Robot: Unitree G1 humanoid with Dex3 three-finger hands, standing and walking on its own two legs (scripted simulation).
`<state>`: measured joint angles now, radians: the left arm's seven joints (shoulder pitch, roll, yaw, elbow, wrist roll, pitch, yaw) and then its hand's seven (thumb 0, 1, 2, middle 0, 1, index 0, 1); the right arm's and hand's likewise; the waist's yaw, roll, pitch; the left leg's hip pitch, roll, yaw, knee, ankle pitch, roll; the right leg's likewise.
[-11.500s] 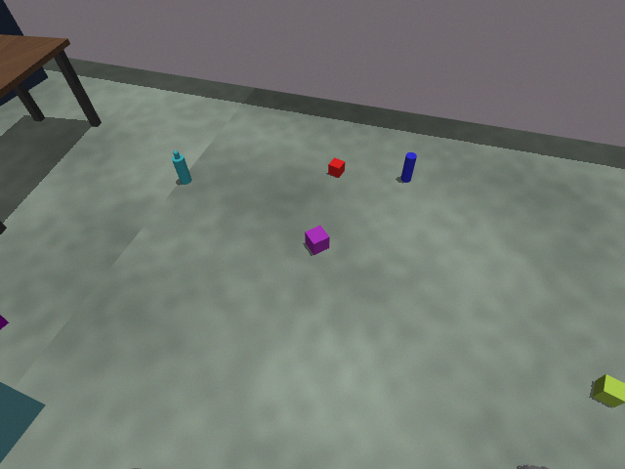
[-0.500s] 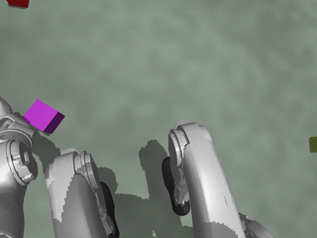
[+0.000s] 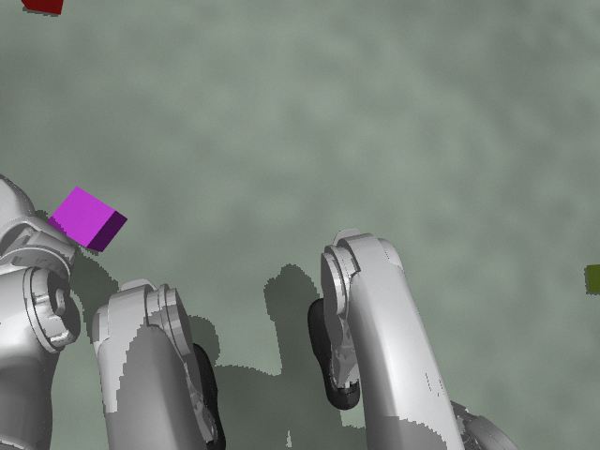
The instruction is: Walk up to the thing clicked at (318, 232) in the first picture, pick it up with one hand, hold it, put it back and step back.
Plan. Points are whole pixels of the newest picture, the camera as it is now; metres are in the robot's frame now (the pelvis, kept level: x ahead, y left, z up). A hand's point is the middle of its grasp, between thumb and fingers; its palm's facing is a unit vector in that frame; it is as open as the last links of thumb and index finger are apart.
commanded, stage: rise first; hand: left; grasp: from above
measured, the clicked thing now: (89, 220) +0.46 +0.27 -0.30
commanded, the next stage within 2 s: approach in 0.58 s
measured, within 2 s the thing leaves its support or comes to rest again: neither
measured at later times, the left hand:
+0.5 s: hand (35, 232) +0.42 +0.29 -0.17, palm faces -0.24 -0.32 -0.91, open 13.3 cm
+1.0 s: hand (69, 207) +0.45 +0.25 -0.17, palm faces -0.27 -0.30 -0.92, open 14.0 cm
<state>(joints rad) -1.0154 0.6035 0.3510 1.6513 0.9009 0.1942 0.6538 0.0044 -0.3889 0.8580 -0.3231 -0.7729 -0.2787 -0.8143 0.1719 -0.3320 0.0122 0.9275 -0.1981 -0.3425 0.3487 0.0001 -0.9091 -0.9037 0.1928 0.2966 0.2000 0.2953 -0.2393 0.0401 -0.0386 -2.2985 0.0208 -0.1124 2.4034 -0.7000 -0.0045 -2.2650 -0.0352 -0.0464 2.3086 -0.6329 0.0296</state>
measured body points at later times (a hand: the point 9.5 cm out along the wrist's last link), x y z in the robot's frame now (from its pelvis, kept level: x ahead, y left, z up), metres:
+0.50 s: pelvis +0.00 +0.00 +0.00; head +0.23 +0.03 +0.38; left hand +0.43 +0.31 -0.12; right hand +0.00 -0.27 -0.11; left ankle +0.08 +0.13 -0.30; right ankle +0.11 -0.13 -0.30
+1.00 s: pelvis +0.00 +0.00 +0.00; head +0.23 +0.04 +0.38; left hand +0.46 +0.26 -0.12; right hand +0.00 -0.26 -0.11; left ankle +0.08 +0.13 -0.30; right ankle +0.11 -0.13 -0.30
